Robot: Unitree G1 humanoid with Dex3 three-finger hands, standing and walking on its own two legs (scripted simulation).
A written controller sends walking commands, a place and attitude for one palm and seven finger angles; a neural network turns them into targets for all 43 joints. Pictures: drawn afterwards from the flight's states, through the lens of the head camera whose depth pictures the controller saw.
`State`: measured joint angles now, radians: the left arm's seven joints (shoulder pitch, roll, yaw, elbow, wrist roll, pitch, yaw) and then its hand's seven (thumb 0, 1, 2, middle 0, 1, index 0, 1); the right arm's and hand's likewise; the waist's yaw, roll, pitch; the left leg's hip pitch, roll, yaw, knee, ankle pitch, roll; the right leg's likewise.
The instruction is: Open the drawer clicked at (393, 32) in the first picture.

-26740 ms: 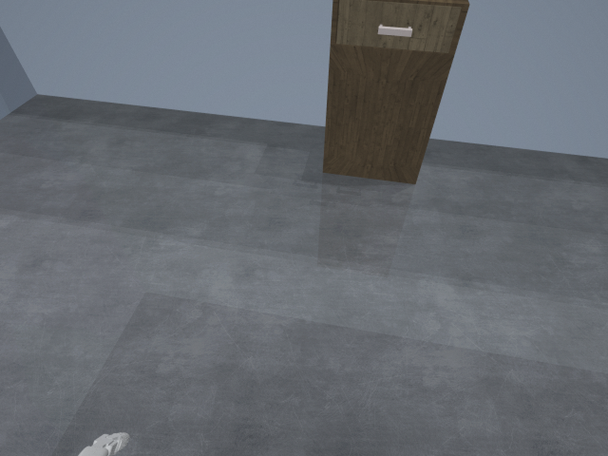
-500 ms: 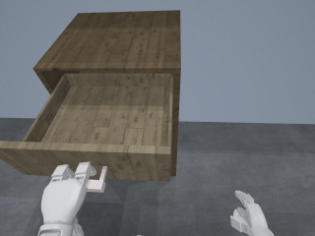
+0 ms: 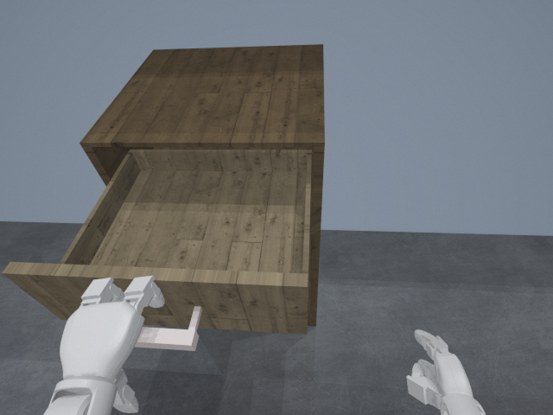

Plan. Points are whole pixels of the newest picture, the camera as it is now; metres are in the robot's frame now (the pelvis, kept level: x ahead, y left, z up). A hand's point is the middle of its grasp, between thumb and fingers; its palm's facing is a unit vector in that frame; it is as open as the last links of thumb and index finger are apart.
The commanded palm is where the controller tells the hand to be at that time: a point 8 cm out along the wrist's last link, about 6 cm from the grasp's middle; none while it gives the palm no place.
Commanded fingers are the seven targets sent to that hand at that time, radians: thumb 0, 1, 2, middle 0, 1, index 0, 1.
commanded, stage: lift the hand off the handle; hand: left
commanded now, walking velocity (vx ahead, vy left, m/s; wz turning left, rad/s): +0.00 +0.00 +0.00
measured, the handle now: (158, 324) +0.23 +0.22 +0.00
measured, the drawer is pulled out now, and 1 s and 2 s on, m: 0.30 0.30 0.30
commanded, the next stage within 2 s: draw the hand back to the body in 0.76 s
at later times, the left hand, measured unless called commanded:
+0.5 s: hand (108, 299) +0.21 +0.24 +0.12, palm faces +0.11 -0.14 -0.98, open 13.8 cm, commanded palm +0.16 +0.23 +0.18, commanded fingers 0.00 -0.50 0.30 -0.30 -1.20 -0.30 -1.20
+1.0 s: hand (102, 303) +0.20 +0.23 +0.14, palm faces +0.09 -0.12 -0.99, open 13.8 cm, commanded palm +0.16 +0.23 +0.20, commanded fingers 0.00 -0.50 0.30 -0.30 -1.20 -0.30 -1.20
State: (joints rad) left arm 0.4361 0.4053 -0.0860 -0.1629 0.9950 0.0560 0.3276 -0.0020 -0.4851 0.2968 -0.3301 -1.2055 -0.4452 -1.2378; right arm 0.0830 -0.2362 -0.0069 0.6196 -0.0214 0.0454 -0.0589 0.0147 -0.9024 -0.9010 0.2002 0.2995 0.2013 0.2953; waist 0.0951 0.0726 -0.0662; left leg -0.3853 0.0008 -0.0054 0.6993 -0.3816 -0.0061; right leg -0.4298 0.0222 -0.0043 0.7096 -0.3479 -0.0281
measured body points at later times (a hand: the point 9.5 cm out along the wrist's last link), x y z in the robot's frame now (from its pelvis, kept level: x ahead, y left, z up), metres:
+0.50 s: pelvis +0.02 +0.01 +0.02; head +0.01 -0.03 +0.47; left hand +0.20 +0.24 +0.17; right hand +0.25 -0.17 -0.06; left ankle -0.01 +0.13 -0.72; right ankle +0.01 -0.10 -0.72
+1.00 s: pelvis +0.01 +0.00 +0.02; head +0.00 -0.04 +0.47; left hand +0.19 +0.23 +0.19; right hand +0.24 -0.19 -0.06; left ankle -0.01 +0.13 -0.72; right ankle +0.01 -0.10 -0.72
